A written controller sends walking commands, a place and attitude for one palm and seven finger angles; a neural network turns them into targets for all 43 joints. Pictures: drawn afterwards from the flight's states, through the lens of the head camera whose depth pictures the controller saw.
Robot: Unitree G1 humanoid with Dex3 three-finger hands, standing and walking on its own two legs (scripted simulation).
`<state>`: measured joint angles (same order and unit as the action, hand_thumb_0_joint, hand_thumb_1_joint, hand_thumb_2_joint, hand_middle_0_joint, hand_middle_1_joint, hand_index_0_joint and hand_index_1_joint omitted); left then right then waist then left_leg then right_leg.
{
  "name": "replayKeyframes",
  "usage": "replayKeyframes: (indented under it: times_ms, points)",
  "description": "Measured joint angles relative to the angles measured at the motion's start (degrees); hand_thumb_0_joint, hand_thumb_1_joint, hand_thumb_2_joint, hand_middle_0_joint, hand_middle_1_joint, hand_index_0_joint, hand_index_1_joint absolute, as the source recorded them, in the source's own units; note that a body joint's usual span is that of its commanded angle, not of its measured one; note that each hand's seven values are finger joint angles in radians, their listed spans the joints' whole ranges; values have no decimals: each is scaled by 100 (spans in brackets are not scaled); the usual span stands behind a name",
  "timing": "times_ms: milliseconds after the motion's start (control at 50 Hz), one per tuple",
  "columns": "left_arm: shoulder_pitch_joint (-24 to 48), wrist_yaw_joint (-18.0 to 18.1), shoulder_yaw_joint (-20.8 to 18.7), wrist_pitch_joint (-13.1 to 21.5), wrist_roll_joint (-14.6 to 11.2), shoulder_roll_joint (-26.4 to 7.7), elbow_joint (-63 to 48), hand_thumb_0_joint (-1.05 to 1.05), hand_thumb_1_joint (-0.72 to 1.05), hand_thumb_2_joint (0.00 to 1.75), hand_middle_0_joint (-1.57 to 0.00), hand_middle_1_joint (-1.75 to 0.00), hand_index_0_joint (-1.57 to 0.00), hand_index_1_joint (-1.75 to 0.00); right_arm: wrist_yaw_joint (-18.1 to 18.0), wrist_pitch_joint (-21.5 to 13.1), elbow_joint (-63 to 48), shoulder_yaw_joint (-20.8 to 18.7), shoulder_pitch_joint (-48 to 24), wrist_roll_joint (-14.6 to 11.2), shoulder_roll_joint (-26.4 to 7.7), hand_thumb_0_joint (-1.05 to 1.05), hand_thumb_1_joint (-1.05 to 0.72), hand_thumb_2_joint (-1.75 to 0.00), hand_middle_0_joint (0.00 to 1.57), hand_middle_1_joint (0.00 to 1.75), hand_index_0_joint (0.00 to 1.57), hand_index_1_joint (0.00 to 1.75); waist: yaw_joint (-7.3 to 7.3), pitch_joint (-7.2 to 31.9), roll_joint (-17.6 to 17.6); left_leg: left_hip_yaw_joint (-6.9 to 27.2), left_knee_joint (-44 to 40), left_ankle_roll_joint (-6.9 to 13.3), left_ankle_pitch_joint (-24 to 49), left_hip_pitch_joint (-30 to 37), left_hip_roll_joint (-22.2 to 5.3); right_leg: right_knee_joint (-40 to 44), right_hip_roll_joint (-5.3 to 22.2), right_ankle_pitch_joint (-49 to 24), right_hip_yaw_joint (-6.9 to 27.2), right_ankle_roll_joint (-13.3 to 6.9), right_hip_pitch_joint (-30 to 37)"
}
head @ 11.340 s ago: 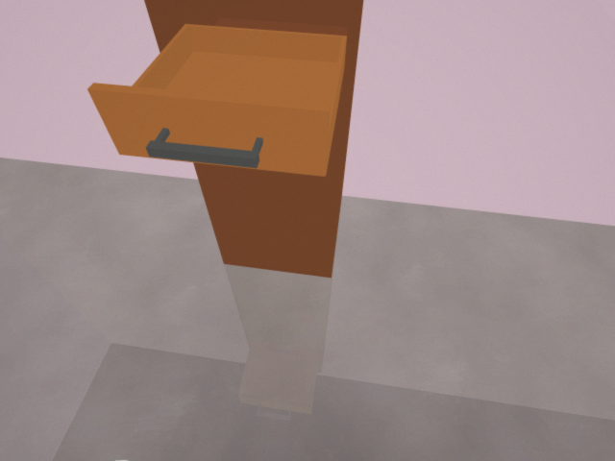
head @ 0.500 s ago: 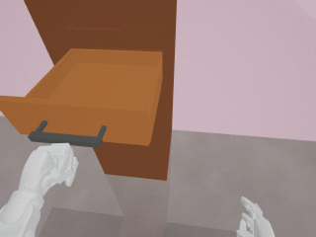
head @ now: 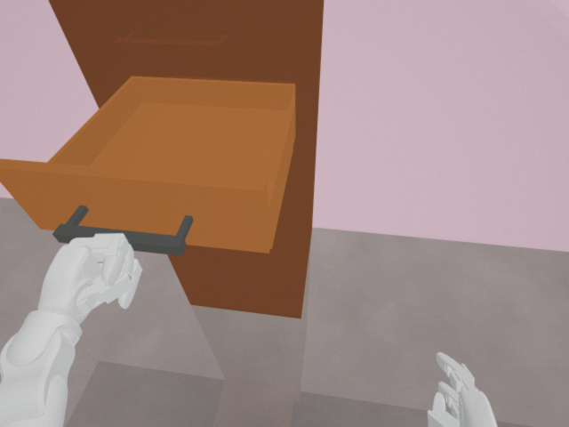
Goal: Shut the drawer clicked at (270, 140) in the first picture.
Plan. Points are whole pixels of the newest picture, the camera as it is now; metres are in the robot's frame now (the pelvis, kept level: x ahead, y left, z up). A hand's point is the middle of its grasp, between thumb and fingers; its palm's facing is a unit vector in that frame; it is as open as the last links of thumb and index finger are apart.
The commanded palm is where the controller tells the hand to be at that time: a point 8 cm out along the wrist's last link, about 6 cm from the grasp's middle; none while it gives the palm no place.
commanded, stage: push the drawer shut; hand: left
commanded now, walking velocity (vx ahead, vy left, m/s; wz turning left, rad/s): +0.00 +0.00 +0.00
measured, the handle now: (126, 228) +0.35 +0.25 +0.11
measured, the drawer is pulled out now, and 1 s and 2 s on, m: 0.28 0.15 0.06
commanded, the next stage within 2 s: none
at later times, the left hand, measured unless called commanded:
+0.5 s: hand (147, 237) +0.34 +0.21 +0.11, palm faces -0.07 -1.00 -0.04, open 3.0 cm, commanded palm +0.32 +0.26 +0.11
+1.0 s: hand (169, 204) +0.40 +0.20 +0.11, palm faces -0.07 -1.00 -0.03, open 3.1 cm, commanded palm +0.39 +0.25 +0.11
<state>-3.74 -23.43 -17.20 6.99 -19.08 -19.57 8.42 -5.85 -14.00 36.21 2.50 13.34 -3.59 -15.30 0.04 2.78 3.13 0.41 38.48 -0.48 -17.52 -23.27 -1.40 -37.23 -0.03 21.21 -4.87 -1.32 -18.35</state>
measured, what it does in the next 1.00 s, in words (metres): stands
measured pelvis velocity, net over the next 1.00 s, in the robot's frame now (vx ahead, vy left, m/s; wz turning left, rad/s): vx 0.01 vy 0.01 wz -0.02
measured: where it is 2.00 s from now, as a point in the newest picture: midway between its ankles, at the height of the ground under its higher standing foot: outside the picture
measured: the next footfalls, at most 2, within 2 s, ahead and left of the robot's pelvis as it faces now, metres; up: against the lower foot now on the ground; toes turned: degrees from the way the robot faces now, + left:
none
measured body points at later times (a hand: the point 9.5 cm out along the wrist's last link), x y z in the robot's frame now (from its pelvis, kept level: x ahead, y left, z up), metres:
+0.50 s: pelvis +0.00 +0.01 +0.00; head +0.02 +0.00 +0.45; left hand +0.34 +0.27 +0.11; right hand +0.14 -0.24 -0.09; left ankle +0.03 +0.13 -0.72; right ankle -0.02 -0.10 -0.72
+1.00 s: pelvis +0.01 +0.01 +0.00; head +0.04 +0.01 +0.45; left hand +0.40 +0.26 +0.11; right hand +0.11 -0.25 -0.11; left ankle +0.03 +0.13 -0.72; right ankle -0.02 -0.10 -0.72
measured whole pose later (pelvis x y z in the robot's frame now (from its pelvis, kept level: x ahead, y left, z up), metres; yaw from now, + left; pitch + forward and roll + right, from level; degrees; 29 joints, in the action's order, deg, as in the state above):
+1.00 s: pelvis +0.01 +0.01 +0.00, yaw -1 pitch +6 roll -1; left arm 26.4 -17.8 -14.9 9.3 -13.3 -21.1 37.3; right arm -4.3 -4.9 37.2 2.1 17.3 -3.6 -15.4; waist -2.7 2.4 2.0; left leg -0.8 38.5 0.6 -17.7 -27.1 -0.9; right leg -36.9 0.5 20.7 -3.6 -0.4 -22.3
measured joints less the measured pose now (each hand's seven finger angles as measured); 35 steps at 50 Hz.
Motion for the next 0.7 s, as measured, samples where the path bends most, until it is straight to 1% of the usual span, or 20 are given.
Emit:
replayKeyframes:
  times_ms: [140,260,340,480,560,700]
  points:
    - [307,79,23,-13,54,-7,280,0,85,90,-140,-160,-140,-160,3,101,12,-15,105,-19,-16,2,-90,-89,20,30,21,30,-25,-17,5,-25,-23,17,12,-14,13,17,13,-18,25,16,-24]
    - [775,190,137,2,167,20,640,-1,86,92,-140,-160,-140,-160,-21,183,93,-4,110,-22,-20,2,-90,-89,20,30,21,30,-23,-68,-14,-17,-43,36,49,-53,47,13,47,-34,15,32,-64]
    - [1071,231,165,2,226,-5,916,-1,87,93,-140,-160,-140,-160,-16,251,109,13,95,-20,0,2,-90,-89,20,30,21,30,-53,-74,-37,-32,-70,44,69,-68,50,32,49,-56,31,38,-88]
    - [1589,208,104,11,283,-118,1510,-2,85,91,-140,-160,-140,-160,6,405,81,32,96,-20,10,2,-90,-89,20,30,21,30,-140,-65,-72,-68,-82,52,70,-107,30,64,32,-84,68,43,-135]
    - [1792,269,100,39,316,-114,1718,-2,85,91,-140,-160,-140,-160,33,479,49,4,150,-20,-11,2,-90,-89,20,30,21,30,-168,-61,-62,-93,-84,64,59,-129,30,76,33,-90,94,55,-162]
    - [2128,260,61,129,373,-157,2090,-3,84,90,-140,-160,-140,-160,69,655,55,-6,241,-16,-21,1,-90,-89,20,30,21,30,-211,-44,-110,-120,-67,79,30,-193,28,70,32,-78,122,70,-231]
